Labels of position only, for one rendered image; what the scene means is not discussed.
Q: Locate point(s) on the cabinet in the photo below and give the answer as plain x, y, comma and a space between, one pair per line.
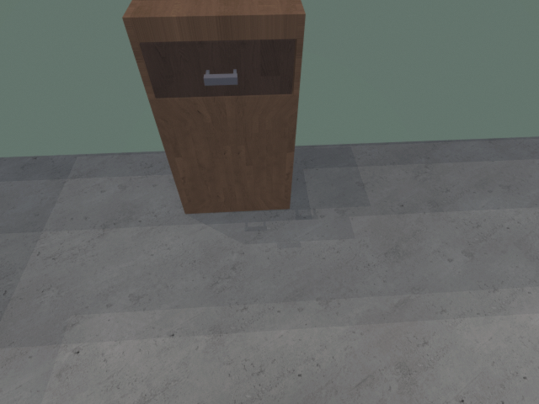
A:
226, 153

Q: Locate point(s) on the handle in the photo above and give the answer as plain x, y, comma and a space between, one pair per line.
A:
220, 79

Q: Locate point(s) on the drawer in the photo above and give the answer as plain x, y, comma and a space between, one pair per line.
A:
176, 69

